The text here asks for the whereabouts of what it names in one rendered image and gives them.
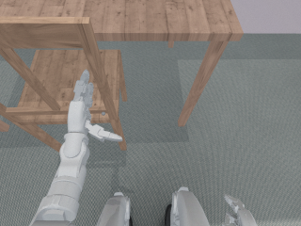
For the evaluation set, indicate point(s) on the robot right hand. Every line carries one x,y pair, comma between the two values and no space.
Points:
243,218

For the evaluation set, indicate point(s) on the chair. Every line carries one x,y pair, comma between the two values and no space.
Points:
51,79

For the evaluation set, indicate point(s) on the robot left forearm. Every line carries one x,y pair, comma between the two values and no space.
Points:
61,202

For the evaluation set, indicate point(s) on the robot left hand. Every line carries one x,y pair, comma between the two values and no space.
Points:
79,112

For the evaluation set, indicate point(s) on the table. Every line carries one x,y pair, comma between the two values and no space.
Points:
147,20

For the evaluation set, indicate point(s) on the robot thigh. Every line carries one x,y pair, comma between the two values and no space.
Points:
115,212
185,205

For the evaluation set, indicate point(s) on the robot right thigh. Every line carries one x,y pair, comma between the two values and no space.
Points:
185,205

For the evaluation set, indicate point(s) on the robot left thigh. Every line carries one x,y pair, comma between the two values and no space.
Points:
115,212

